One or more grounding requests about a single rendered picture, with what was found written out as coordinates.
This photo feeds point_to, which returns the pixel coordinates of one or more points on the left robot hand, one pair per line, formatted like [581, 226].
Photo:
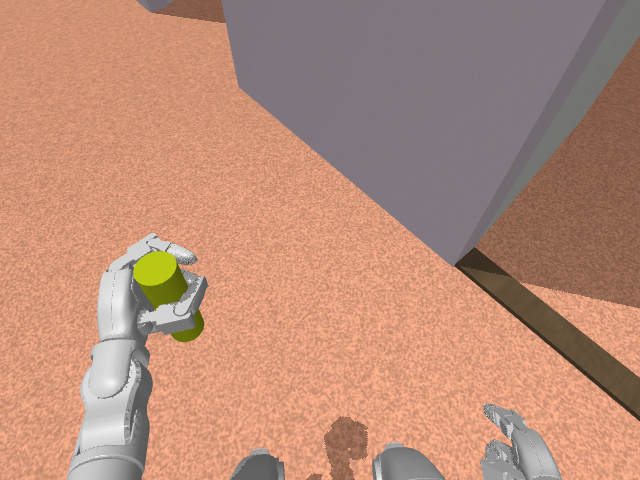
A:
[124, 311]

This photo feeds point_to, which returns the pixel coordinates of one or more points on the left robot arm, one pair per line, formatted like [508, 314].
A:
[113, 439]

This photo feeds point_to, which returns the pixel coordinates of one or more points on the can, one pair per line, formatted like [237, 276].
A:
[159, 276]

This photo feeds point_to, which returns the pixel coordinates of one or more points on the right robot hand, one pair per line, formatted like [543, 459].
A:
[529, 456]

